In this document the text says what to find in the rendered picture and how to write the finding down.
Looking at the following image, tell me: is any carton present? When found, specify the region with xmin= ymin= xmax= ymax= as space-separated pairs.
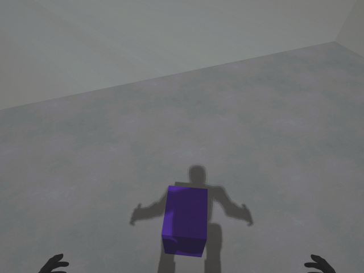
xmin=162 ymin=185 xmax=208 ymax=257

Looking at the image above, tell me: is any robot right hand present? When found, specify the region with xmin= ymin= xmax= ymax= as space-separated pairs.
xmin=304 ymin=254 xmax=336 ymax=273

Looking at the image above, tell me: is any robot left hand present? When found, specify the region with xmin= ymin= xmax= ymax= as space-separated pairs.
xmin=38 ymin=254 xmax=69 ymax=273

